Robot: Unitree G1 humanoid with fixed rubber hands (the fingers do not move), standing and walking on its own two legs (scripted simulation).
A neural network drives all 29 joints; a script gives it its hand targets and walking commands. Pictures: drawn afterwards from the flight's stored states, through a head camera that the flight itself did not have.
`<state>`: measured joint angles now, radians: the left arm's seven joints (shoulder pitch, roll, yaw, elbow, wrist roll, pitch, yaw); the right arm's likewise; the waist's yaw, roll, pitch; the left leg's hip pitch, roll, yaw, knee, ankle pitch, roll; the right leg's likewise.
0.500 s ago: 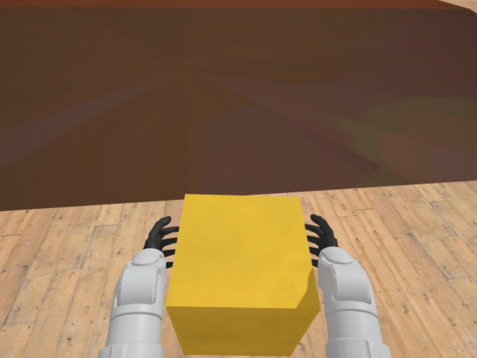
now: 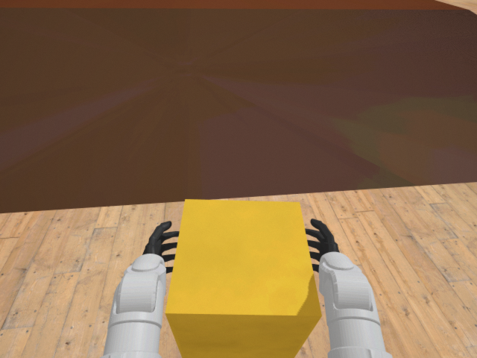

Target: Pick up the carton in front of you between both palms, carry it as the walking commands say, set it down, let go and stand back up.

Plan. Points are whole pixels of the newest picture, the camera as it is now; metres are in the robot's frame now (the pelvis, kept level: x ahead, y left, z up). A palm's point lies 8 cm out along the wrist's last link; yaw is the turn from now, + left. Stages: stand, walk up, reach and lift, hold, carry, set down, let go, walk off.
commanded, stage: hold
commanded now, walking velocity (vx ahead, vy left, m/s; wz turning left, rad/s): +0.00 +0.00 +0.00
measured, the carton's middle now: (239, 284) +0.29 +0.00 -0.03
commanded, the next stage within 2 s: carry in 0.06 s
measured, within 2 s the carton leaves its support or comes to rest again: neither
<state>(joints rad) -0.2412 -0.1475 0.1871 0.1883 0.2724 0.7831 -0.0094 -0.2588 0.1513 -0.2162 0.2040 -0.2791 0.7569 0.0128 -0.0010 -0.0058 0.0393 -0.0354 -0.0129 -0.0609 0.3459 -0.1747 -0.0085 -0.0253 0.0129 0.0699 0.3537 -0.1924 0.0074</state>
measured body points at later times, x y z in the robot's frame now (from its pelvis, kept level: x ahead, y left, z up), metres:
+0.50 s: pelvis +0.12 -0.01 +0.00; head +0.10 -0.01 +0.45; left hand +0.39 +0.14 +0.08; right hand +0.40 -0.16 +0.08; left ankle +0.17 +0.09 -0.74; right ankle +0.01 -0.13 -0.75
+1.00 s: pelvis +0.41 -0.06 -0.02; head +0.42 -0.07 +0.43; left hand +0.69 +0.08 +0.05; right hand +0.69 -0.22 +0.04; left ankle +0.23 +0.07 -0.67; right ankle +0.48 -0.14 -0.75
